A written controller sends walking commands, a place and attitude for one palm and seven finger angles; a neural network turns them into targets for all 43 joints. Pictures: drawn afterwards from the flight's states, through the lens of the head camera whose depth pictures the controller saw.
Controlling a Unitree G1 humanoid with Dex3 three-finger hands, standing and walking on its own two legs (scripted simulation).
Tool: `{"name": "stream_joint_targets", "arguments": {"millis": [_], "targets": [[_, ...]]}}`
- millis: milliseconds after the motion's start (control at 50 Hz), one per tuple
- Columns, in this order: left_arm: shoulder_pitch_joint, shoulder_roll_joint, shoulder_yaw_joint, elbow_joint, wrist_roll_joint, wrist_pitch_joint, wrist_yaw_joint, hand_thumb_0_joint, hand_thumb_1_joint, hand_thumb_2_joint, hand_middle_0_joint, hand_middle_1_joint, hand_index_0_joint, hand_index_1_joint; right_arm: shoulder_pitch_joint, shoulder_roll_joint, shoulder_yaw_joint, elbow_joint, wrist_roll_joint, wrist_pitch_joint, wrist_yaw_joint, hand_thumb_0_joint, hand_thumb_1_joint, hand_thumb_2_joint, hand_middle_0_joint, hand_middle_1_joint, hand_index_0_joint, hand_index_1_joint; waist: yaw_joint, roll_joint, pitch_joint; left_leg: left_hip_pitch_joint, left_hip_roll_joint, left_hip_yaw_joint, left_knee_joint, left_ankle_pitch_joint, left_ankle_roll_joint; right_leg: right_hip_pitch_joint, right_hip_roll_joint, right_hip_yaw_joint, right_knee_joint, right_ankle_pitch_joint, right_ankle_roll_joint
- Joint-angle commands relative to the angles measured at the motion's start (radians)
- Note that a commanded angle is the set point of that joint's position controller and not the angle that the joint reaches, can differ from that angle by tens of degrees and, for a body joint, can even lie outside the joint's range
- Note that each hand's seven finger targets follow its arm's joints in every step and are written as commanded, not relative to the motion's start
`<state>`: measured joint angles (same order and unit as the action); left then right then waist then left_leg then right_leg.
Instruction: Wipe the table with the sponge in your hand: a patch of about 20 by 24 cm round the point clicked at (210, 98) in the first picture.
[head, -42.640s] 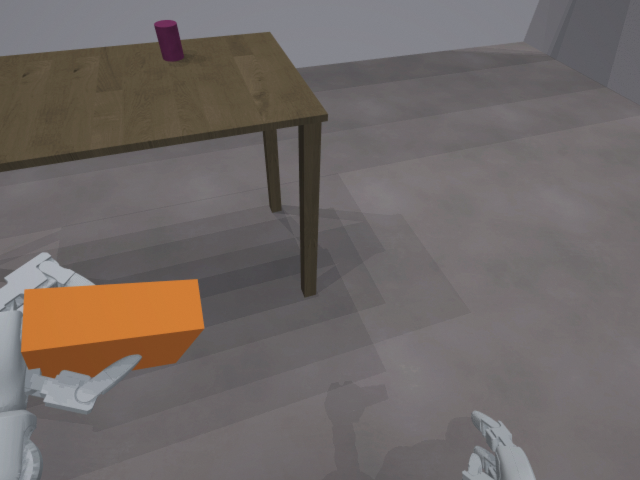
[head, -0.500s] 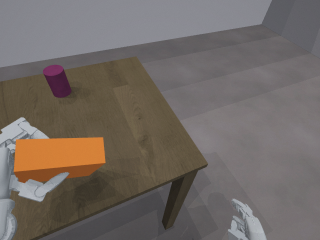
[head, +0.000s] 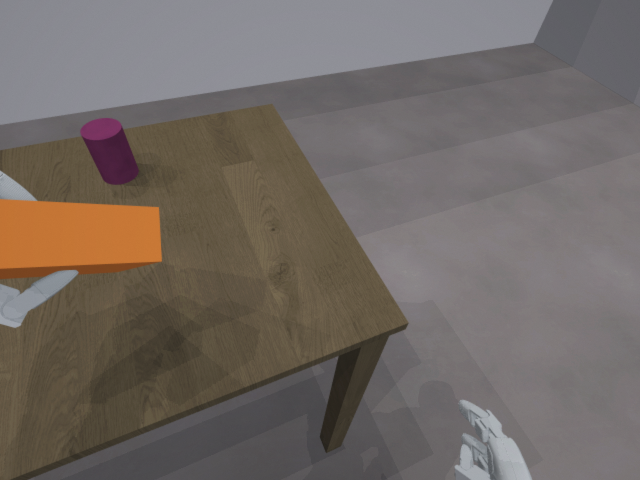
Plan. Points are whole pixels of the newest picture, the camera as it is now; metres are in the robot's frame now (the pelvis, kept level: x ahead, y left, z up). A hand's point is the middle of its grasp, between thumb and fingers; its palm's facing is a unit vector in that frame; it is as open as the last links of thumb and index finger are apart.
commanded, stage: come to a stop and stand still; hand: left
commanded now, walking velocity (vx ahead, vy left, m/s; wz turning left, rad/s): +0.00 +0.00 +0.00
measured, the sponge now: (86, 244) +0.28 +0.25 +0.19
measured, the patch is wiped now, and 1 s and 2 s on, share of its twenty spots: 0.00 0.00 0.00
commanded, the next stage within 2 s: look again from close up in 1.42 s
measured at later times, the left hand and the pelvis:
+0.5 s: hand (41, 299) +0.22 +0.27 +0.17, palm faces +0.38 -0.83 -0.41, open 9.3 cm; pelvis +0.01 +0.01 +0.00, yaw +2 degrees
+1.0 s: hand (9, 341) +0.19 +0.29 +0.16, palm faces +0.38 -0.84 -0.38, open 9.3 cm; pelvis -0.02 +0.02 +0.00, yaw +3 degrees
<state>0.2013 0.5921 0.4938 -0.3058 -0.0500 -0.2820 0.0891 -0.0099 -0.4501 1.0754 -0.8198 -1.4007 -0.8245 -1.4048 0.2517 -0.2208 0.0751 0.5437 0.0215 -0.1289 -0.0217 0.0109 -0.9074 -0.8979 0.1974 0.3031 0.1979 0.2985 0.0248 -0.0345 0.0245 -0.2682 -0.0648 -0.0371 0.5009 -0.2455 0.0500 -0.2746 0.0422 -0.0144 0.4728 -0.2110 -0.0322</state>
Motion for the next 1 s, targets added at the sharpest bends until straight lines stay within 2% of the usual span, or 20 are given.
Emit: {"name": "stream_joint_targets", "arguments": {"millis": [0, 60, 120, 140, 160, 240, 360, 420, 460, 540, 560, 640, 660, 740, 760, 840, 860, 940, 960, 980], "targets": [[0.198, 0.031, -0.015, -0.227, -0.05, -0.076, -0.014, 0.0, 0.1, 1.3, -1.2, -1.6, -1.2, -1.6, -0.041, -0.167, -0.095, -0.143, 0.011, -0.101, 0.044, 0.0, -0.9, -0.9, 0.2, 0.3, 0.2, 0.3, 0.019, 0.024, -0.122, -0.042, 0.11, -0.062, -0.1, 0.034, -0.002, 0.052, -0.101, 0.086, -0.062, 0.023, -0.008], [0.218, 0.03, -0.007, -0.27, -0.058, -0.074, 0.006, 0.0, 0.1, 1.3, -1.2, -1.6, -1.2, -1.6, -0.034, -0.165, -0.102, -0.129, 0.018, -0.115, 0.048, 0.0, -0.9, -0.9, 0.2, 0.3, 0.2, 0.3, 0.019, 0.006, -0.186, -0.002, 0.11, -0.055, -0.072, 0.191, -0.014, 0.099, -0.112, 0.085, -0.03, 0.189, 0.001], [0.138, 0.125, 0.069, -0.325, -0.05, -0.093, 0.031, 0.0, 0.1, 1.3, -1.2, -1.6, -1.2, -1.6, -0.057, -0.176, -0.102, -0.115, 0.012, -0.124, 0.035, 0.0, -0.9, -0.9, 0.2, 0.3, 0.2, 0.3, 0.016, -0.012, -0.216, -0.011, 0.093, -0.071, -0.041, 0.241, -0.025, 0.151, -0.131, 0.103, -0.012, 0.277, -0.002], [0.111, 0.196, 0.123, -0.33, -0.037, -0.088, 0.044, 0.0, 0.1, 1.3, -1.2, -1.6, -1.2, -1.6, -0.083, -0.186, -0.106, -0.094, 0.007, -0.117, 0.028, 0.0, -0.9, -0.9, 0.2, 0.3, 0.2, 0.3, 0.009, 0.028, -0.23, 0.01, 0.095, -0.074, -0.042, 0.23, -0.016, 0.141, -0.127, 0.128, -0.005, 0.27, -0.004], [0.09, 0.131, 0.069, -0.348, -0.042, -0.092, 0.04, 0.0, 0.1, 1.3, -1.2, -1.6, -1.2, -1.6, -0.07, -0.158, -0.103, -0.09, 0.006, -0.113, 0.022, 0.0, -0.9, -0.9, 0.2, 0.3, 0.2, 0.3, 0.003, 0.049, -0.229, -0.005, 0.094, -0.074, -0.034, 0.257, -0.022, 0.169, -0.145, 0.101, -0.003, 0.294, -0.004], [0.114, 0.168, 0.084, -0.382, -0.044, -0.085, 0.055, 0.0, 0.1, 1.3, -1.2, -1.6, -1.2, -1.6, -0.084, -0.176, -0.111, -0.078, 0.009, -0.113, 0.03, 0.0, -0.9, -0.9, 0.2, 0.3, 0.2, 0.3, 0.005, 0.146, -0.236, 0.024, 0.089, -0.1, -0.017, 0.31, -0.028, 0.166, -0.149, 0.129, 0.006, 0.309, -0.018], [0.221, 0.05, 0.015, -0.365, -0.059, -0.078, 0.049, 0.0, 0.1, 1.3, -1.2, -1.6, -1.2, -1.6, -0.057, -0.162, -0.131, -0.075, 0.017, -0.098, 0.041, 0.0, -0.9, -0.9, 0.2, 0.3, 0.2, 0.3, 0.009, 0.101, -0.208, 0.043, 0.11, -0.106, -0.037, 0.405, -0.055, 0.153, -0.149, 0.075, -0.002, 0.308, -0.004], [0.213, 0.047, 0.017, -0.323, -0.065, -0.07, 0.044, 0.0, 0.1, 1.3, -1.2, -1.6, -1.2, -1.6, -0.079, -0.161, -0.139, -0.082, 0.024, -0.084, 0.037, 0.0, -0.9, -0.9, 0.2, 0.3, 0.2, 0.3, 0.008, 0.048, -0.181, 0.033, 0.114, -0.109, -0.059, 0.352, -0.057, 0.144, -0.153, 0.076, -0.015, 0.287, 0.002], [0.201, 0.016, -0.012, -0.301, -0.065, -0.063, 0.041, 0.0, 0.1, 1.3, -1.2, -1.6, -1.2, -1.6, -0.081, -0.153, -0.137, -0.082, 0.026, -0.074, 0.033, 0.0, -0.9, -0.9, 0.2, 0.3, 0.2, 0.3, 0.007, 0.06, -0.166, 0.039, 0.123, -0.122, -0.092, 0.325, -0.062, 0.13, -0.144, 0.063, -0.021, 0.226, 0.008], [0.159, 0.065, 0.011, -0.308, -0.064, -0.051, 0.043, 0.0, 0.1, 1.3, -1.2, -1.6, -1.2, -1.6, -0.133, -0.162, -0.133, -0.091, 0.03, -0.069, 0.03, 0.0, -0.9, -0.9, 0.2, 0.3, 0.2, 0.3, 0.008, 0.083, -0.159, 0.034, 0.122, -0.144, -0.121, 0.209, -0.048, 0.114, -0.134, 0.087, -0.027, 0.142, 0.009], [0.144, 0.019, -0.028, -0.338, -0.063, -0.057, 0.037, 0.0, 0.1, 1.3, -1.2, -1.6, -1.2, -1.6, -0.109, -0.143, -0.131, -0.093, 0.026, -0.066, 0.029, 0.0, -0.9, -0.9, 0.2, 0.3, 0.2, 0.3, 0.007, 0.083, -0.158, 0.014, 0.128, -0.146, -0.121, 0.209, -0.054, 0.134, -0.141, 0.061, -0.032, 0.143, 0.011], [0.131, 0.076, 0.01, -0.354, -0.059, -0.049, 0.042, 0.0, 0.1, 1.3, -1.2, -1.6, -1.2, -1.6, -0.143, -0.156, -0.128, -0.096, 0.029, -0.072, 0.034, 0.0, -0.9, -0.9, 0.2, 0.3, 0.2, 0.3, 0.007, 0.109, -0.16, 0.008, 0.13, -0.169, -0.135, 0.13, -0.044, 0.121, -0.134, 0.084, -0.028, 0.091, 0.012], [0.12, 0.023, -0.031, -0.383, -0.06, -0.055, 0.037, 0.0, 0.1, 1.3, -1.2, -1.6, -1.2, -1.6, -0.122, -0.137, -0.125, -0.095, 0.024, -0.072, 0.034, 0.0, -0.9, -0.9, 0.2, 0.3, 0.2, 0.3, 0.005, 0.107, -0.164, -0.009, 0.133, -0.17, -0.137, 0.133, -0.049, 0.145, -0.139, 0.061, -0.03, 0.103, 0.013], [0.141, 0.062, 0.002, -0.362, -0.06, -0.05, 0.038, 0.0, 0.1, 1.3, -1.2, -1.6, -1.2, -1.6, -0.14, -0.153, -0.126, -0.09, 0.029, -0.08, 0.039, 0.0, -0.9, -0.9, 0.2, 0.3, 0.2, 0.3, 0.002, 0.144, -0.152, -0.015, 0.139, -0.196, -0.152, 0.087, -0.049, 0.117, -0.132, 0.077, -0.022, 0.056, 0.012], [0.138, 0.016, -0.028, -0.37, -0.06, -0.055, 0.033, 0.0, 0.1, 1.3, -1.2, -1.6, -1.2, -1.6, -0.119, -0.134, -0.124, -0.088, 0.024, -0.078, 0.039, 0.0, -0.9, -0.9, 0.2, 0.3, 0.2, 0.3, 0.003, 0.132, -0.15, -0.03, 0.146, -0.195, -0.16, 0.08, -0.055, 0.13, -0.135, 0.052, -0.024, 0.055, 0.015], [0.162, 0.048, 0.003, -0.334, -0.059, -0.049, 0.034, 0.0, 0.1, 1.3, -1.2, -1.6, -1.2, -1.6, -0.141, -0.143, -0.126, -0.086, 0.03, -0.081, 0.04, 0.0, -0.9, -0.9, 0.2, 0.3, 0.2, 0.3, 0.003, 0.117, -0.14, -0.035, 0.147, -0.206, -0.178, 0.044, -0.049, 0.117, -0.129, 0.063, -0.025, 0.027, 0.017], [0.162, 0.001, -0.03, -0.345, -0.061, -0.053, 0.028, 0.0, 0.1, 1.3, -1.2, -1.6, -1.2, -1.6, -0.12, -0.131, -0.126, -0.087, 0.025, -0.078, 0.04, 0.0, -0.9, -0.9, 0.2, 0.3, 0.2, 0.3, 0.004, 0.103, -0.144, -0.046, 0.152, -0.206, -0.183, 0.039, -0.055, 0.133, -0.132, 0.043, -0.027, 0.03, 0.018], [0.171, 0.041, -0.003, -0.333, -0.059, -0.045, 0.031, 0.0, 0.1, 1.3, -1.2, -1.6, -1.2, -1.6, -0.148, -0.143, -0.127, -0.087, 0.031, -0.083, 0.037, 0.0, -0.9, -0.9, 0.2, 0.3, 0.2, 0.3, 0.001, 0.113, -0.129, -0.043, 0.15, -0.209, -0.19, 0.002, -0.046, 0.112, -0.13, 0.065, -0.036, 0.003, 0.019], [0.168, -0.001, -0.032, -0.348, -0.06, -0.049, 0.027, 0.0, 0.1, 1.3, -1.2, -1.6, -1.2, -1.6, -0.126, -0.129, -0.126, -0.086, 0.026, -0.081, 0.037, 0.0, -0.9, -0.9, 0.2, 0.3, 0.2, 0.3, 0.003, 0.093, -0.137, -0.062, 0.151, -0.204, -0.189, -0.004, -0.047, 0.137, -0.134, 0.045, -0.039, 0.014, 0.021], [0.151, 0.019, -0.023, -0.362, -0.062, -0.048, 0.028, 0.0, 0.1, 1.3, -1.2, -1.6, -1.2, -1.6, -0.13, -0.138, -0.126, -0.093, 0.027, -0.083, 0.037, 0.0, -0.9, -0.9, 0.2, 0.3, 0.2, 0.3, 0.002, 0.1, -0.123, -0.073, 0.147, -0.208, -0.189, -0.014, -0.046, 0.131, -0.137, 0.059, -0.042, 0.012, 0.019]]}}
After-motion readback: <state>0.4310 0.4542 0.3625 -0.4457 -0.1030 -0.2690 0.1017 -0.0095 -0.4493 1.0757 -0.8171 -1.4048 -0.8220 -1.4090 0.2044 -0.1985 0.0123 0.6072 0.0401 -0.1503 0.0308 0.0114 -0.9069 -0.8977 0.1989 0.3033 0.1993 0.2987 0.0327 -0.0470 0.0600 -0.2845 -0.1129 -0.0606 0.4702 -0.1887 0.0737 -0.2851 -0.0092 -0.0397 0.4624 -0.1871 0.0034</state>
